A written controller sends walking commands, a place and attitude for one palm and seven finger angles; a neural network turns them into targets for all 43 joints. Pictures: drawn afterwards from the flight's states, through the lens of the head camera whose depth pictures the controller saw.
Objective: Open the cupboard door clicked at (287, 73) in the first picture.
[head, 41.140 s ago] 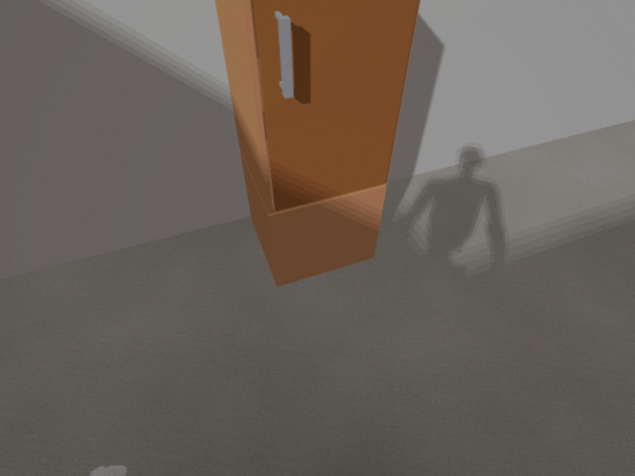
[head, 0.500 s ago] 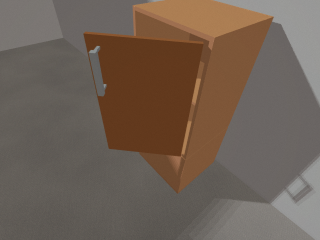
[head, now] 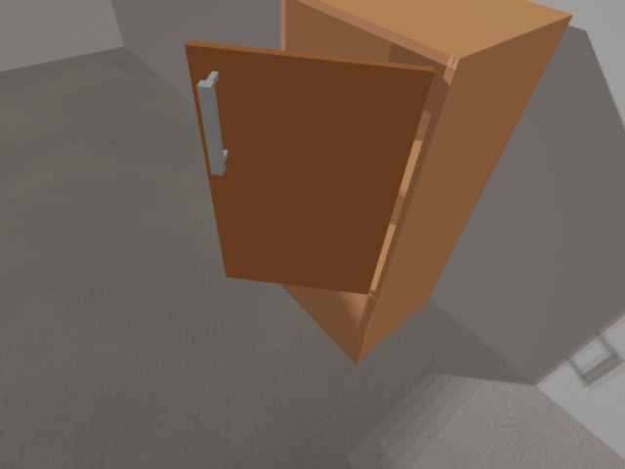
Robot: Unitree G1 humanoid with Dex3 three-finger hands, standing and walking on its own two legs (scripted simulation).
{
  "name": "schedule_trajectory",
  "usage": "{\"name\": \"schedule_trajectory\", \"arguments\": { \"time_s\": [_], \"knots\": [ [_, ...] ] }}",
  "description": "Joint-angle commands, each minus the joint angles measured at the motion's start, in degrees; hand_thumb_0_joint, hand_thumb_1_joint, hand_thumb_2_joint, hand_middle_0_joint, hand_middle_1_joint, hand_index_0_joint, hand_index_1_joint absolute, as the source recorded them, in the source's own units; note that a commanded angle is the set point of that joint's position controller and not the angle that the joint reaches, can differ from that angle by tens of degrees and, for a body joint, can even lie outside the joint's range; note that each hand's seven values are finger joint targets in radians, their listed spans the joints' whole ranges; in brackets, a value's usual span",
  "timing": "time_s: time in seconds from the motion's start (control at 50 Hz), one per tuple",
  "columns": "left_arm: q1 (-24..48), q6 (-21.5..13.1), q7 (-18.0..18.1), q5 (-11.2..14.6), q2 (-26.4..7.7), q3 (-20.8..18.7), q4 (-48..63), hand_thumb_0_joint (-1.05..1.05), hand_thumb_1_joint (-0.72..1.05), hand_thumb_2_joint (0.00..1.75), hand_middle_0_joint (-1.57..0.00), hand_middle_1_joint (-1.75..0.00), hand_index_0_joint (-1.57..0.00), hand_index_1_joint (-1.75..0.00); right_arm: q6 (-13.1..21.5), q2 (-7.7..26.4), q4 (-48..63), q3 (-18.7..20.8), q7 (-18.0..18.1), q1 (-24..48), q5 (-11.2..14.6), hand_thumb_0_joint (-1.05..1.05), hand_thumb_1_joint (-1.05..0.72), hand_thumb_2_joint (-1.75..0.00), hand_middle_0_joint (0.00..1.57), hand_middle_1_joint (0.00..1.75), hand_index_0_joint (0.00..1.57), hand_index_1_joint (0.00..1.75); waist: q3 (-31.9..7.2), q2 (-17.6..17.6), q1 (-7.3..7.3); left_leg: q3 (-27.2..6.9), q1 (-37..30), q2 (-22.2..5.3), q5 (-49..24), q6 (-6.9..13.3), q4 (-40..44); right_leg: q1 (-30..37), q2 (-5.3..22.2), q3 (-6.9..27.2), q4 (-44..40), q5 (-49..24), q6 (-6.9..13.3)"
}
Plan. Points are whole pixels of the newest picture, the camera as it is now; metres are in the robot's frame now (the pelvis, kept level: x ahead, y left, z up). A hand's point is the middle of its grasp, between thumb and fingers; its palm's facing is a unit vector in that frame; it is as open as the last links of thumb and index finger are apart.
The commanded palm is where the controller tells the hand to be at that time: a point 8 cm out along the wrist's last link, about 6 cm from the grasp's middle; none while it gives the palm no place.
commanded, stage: look again from close up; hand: left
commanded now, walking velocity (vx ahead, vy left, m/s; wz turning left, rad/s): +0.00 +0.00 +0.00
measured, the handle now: (216, 125) +0.61 +0.21 +0.13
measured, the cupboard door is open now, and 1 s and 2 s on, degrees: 43 43 43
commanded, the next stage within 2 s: shuffle to correct the standing spot in 0.20 s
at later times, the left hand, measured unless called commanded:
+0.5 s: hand out of the picture -0.02 +0.18 -0.18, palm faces +0.03 -0.99 -0.15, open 7.4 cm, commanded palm none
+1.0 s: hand out of the picture +0.05 +0.18 -0.19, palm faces -0.01 -0.98 -0.21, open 7.3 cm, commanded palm none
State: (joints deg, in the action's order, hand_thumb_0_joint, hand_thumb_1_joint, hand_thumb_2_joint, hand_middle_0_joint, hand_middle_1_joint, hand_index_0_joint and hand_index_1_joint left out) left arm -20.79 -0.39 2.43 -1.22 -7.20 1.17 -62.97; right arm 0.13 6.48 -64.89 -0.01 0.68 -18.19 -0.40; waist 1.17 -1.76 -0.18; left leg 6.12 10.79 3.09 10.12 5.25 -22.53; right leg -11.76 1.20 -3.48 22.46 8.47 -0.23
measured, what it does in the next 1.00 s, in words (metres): stands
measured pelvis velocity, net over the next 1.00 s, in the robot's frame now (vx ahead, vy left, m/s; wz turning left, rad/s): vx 0.03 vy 0.01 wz -0.02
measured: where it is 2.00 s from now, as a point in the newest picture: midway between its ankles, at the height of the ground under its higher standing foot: outside the picture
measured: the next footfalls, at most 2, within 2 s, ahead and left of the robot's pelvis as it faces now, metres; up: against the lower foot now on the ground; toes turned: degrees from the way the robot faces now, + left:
none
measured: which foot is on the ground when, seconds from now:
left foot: down 0.00-1.00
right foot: down 0.00-1.00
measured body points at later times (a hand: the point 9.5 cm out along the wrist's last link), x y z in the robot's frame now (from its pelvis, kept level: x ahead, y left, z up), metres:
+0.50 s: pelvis +0.02 +0.02 +0.00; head +0.02 +0.03 +0.45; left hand -0.02 +0.23 -0.17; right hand +0.01 -0.20 -0.16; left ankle +0.03 +0.05 -0.74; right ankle +0.04 -0.12 -0.74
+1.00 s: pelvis +0.03 +0.01 -0.01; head +0.05 +0.02 +0.44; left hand +0.05 +0.23 -0.17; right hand +0.03 -0.21 -0.16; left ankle +0.03 +0.05 -0.74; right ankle +0.04 -0.12 -0.74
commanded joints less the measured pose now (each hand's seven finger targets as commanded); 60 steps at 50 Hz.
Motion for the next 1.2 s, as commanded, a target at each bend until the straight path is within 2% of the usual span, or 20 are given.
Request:
{"name": "schedule_trajectory", "arguments": {
  "time_s": [0.0,0.28,0.4,0.48,0.56,0.62,0.66,0.74,0.8,0.9,0.92,0.94,0.96,0.98,1.02,1.04,1.08,1.12,1.14,1.18],
  "knots": [
    [-5.4,-0.6,0.5,-0.3,-4.0,-1.2,1.4,0.00,0.90,0.90,-0.20,-0.30,-0.20,-0.30,1.1,7.7,2.1,1.9,0.8,-2.0,0.0,0.00,-0.90,-0.90,0.20,0.30,0.20,0.30,4.9,2.2,0.30,-12.3,6.6,-10.8,12.9,-2.7,10.7,-0.1,4.6,5.0,-1.8,1.9,1.3],
    [-6.4,-0.5,0.6,-0.4,-3.6,-1.5,0.4,0.00,0.90,0.90,-0.20,-0.30,-0.20,-0.30,1.5,8.4,2.4,2.1,1.1,-1.2,0.1,0.00,-0.90,-0.90,0.20,0.30,0.20,0.30,4.7,2.0,0.28,-12.8,3.3,-11.4,9.1,-3.3,12.1,-0.7,4.9,4.8,-0.9,0.1,0.9],
    [-7.4,0.0,-0.1,-1.0,-3.2,-2.2,0.7,0.00,0.90,0.90,-0.20,-0.30,-0.20,-0.30,0.5,9.2,2.3,2.4,0.8,-2.2,-0.3,0.00,-0.90,-0.90,0.20,0.30,0.20,0.30,7.4,3.2,0.80,-14.5,6.7,-12.1,25.1,-1.3,13.6,-2.1,3.4,3.0,2.7,10.5,1.5],
    [-8.2,-0.1,-0.6,-1.0,-3.2,-2.8,1.4,0.00,0.90,0.90,-0.20,-0.30,-0.20,-0.30,0.6,9.5,3.2,2.4,0.7,-2.5,-0.4,0.00,-0.90,-0.90,0.20,0.30,0.20,0.30,8.4,1.3,1.35,-14.7,8.2,-12.2,25.8,-0.1,11.7,-2.4,3.4,3.8,3.6,12.2,2.3],
    [-7.7,-0.6,0.0,-0.4,-2.7,-2.3,1.4,0.00,0.90,0.90,-0.20,-0.30,-0.20,-0.30,1.4,7.6,2.8,1.6,1.1,-3.6,-0.1,0.00,-0.90,-0.90,0.20,0.30,0.20,0.30,7.8,-0.2,0.60,-12.0,4.1,-10.7,8.2,-1.5,8.3,-3.0,4.8,6.3,2.4,2.4,2.8],
    [-7.7,-0.7,0.9,0.3,-3.0,-2.0,0.6,0.00,0.90,0.90,-0.20,-0.30,-0.20,-0.30,2.2,7.4,1.6,1.3,2.0,-4.8,0.2,0.00,-0.90,-0.90,0.20,0.30,0.20,0.30,2.3,0.7,0.21,-8.8,-3.7,-10.3,-24.4,-3.5,3.4,0.2,4.9,5.5,3.2,-10.3,1.7],
    [-7.2,-0.5,1.4,0.5,-3.8,-2.1,0.9,0.00,0.90,0.90,-0.20,-0.30,-0.20,-0.30,2.2,7.6,1.3,1.4,2.5,-5.4,0.5,0.00,-0.90,-0.90,0.20,0.30,0.20,0.30,0.6,2.8,0.05,-8.3,-7.0,-10.9,-38.2,-4.1,1.4,1.4,4.8,5.3,4.0,-13.2,1.3],
    [-6.1,0.4,1.9,0.4,-4.1,-2.5,2.3,0.00,0.90,0.90,-0.20,-0.30,-0.20,-0.30,1.5,7.3,2.0,2.1,2.7,-4.9,0.5,0.00,-0.90,-0.90,0.20,0.30,0.20,0.30,0.0,3.1,0.23,-8.6,-8.4,-11.8,-41.1,-3.8,0.4,0.2,4.7,5.2,5.2,-10.3,1.1],
    [-4.5,0.7,1.8,0.3,-4.2,-3.0,3.4,0.00,0.90,0.90,-0.20,-0.30,-0.20,-0.30,0.8,7.2,2.7,2.6,2.5,-3.6,0.2,0.00,-0.90,-0.90,0.20,0.30,0.20,0.30,0.1,2.2,0.21,-8.5,-6.2,-11.6,-31.8,-2.8,-0.1,0.1,5.3,6.1,5.3,-10.1,1.4],
    [-2.1,0.6,1.3,0.0,-4.4,-2.7,4.0,0.00,0.90,0.90,-0.20,-0.30,-0.20,-0.30,0.3,6.2,3.1,2.4,1.5,-1.2,0.0,0.00,-0.90,-0.90,0.20,0.30,0.20,0.30,2.9,0.6,0.20,-9.0,0.1,-10.4,-7.3,-2.6,3.1,-0.7,6.1,8.2,2.0,-4.4,2.2],
    [-2.0,0.2,2.9,-0.3,-7.3,-2.2,3.3,0.00,0.90,0.90,-0.20,-0.30,-0.20,-0.30,1.0,9.5,8.5,1.4,1.3,2.2,0.8,0.00,-0.90,-0.90,0.20,0.30,0.20,0.30,1.8,0.0,0.30,-9.3,0.5,-12.4,-27.9,-3.7,-4.7,-1.9,6.1,5.2,5.7,-10.5,1.0],
    [-2.5,-0.7,2.6,-0.2,-8.0,-2.3,4.6,0.00,0.90,0.90,-0.20,-0.30,-0.20,-0.30,1.7,9.8,9.8,1.1,1.1,2.4,0.4,0.00,-0.90,-0.90,0.20,0.30,0.20,0.30,-0.3,5.3,0.82,-8.4,0.0,-11.1,-32.4,-5.0,-5.6,0.0,6.5,5.0,6.3,-11.3,1.7],
    [-2.4,-0.9,2.2,0.2,-7.6,-2.2,5.3,0.00,0.90,0.90,-0.20,-0.30,-0.20,-0.30,2.0,8.4,9.2,1.3,1.1,-1.4,-0.2,0.00,-0.90,-0.90,0.20,0.30,0.20,0.30,-6.8,8.0,0.23,-10.6,-2.5,-11.1,-31.8,-5.8,-4.5,2.2,5.6,5.0,10.6,-4.1,3.4],
    [-1.2,-0.7,1.9,0.6,-7.2,-2.0,6.1,0.00,0.90,0.90,-0.20,-0.30,-0.20,-0.30,2.0,9.0,9.7,1.3,1.3,-1.2,-0.3,0.00,-0.90,-0.90,0.20,0.30,0.20,0.30,-9.3,9.8,0.33,-11.5,-4.8,-12.2,-36.6,-4.5,-4.4,1.2,4.5,3.6,10.7,0.7,3.1],
    [0.4,-0.1,1.3,0.6,-6.8,-1.7,6.7,0.00,0.90,0.90,-0.20,-0.30,-0.20,-0.30,1.4,9.5,11.0,1.5,1.4,0.5,-0.3,0.00,-0.90,-0.90,0.20,0.30,0.20,0.30,-4.7,5.9,0.53,-12.2,-1.2,-12.4,-23.6,-2.1,-1.9,-0.5,3.4,3.1,8.1,6.9,2.5],
    [1.2,0.2,1.0,0.4,-6.8,-1.6,6.7,0.00,0.90,0.90,-0.20,-0.30,-0.20,-0.30,1.1,9.2,11.6,1.4,1.3,1.7,-0.4,0.00,-0.90,-0.90,0.20,0.30,0.20,0.30,-0.2,2.1,0.78,-12.5,3.6,-11.8,-11.9,-1.4,-0.2,-0.9,3.6,3.7,6.3,6.5,2.6],
    [1.7,0.5,0.4,0.0,-6.9,-1.3,7.4,0.00,0.90,0.90,-0.20,-0.30,-0.20,-0.30,0.4,9.8,12.3,1.7,0.5,2.3,-0.5,0.00,-0.90,-0.90,0.20,0.30,0.20,0.30,6.1,-0.4,0.06,-13.1,9.9,-9.9,13.6,-1.9,4.7,-3.7,4.4,6.1,3.4,11.0,3.4],
    [0.8,0.8,0.1,-0.4,-7.6,-1.7,8.3,0.00,0.90,0.90,-0.20,-0.30,-0.20,-0.30,0.0,11.1,12.8,2.2,0.0,2.6,-0.8,0.00,-0.90,-0.90,0.20,0.30,0.20,0.30,8.3,2.1,0.35,-13.9,13.9,-9.9,23.0,-1.9,7.9,-4.6,3.2,5.6,4.0,13.8,3.1],
    [-0.1,0.6,0.0,-0.5,-7.8,-1.8,8.4,0.00,0.90,0.90,-0.20,-0.30,-0.20,-0.30,0.1,10.9,12.9,2.3,0.0,3.1,-0.9,0.00,-0.90,-0.90,0.20,0.30,0.20,0.30,7.6,2.4,0.80,-13.8,14.0,-9.9,22.4,-1.6,7.9,-3.6,3.2,5.5,4.0,12.3,3.2],
    [-1.2,0.5,-0.1,-0.5,-8.0,-1.9,8.7,0.00,0.90,0.90,-0.20,-0.30,-0.20,-0.30,-0.1,11.2,13.0,2.3,-0.2,2.7,-0.9,0.00,-0.90,-0.90,0.20,0.30,0.20,0.30,6.3,-0.5,0.69,-12.7,14.2,-9.1,23.3,-1.6,6.8,-3.6,3.2,6.5,2.5,15.4,2.9]
  ]
}}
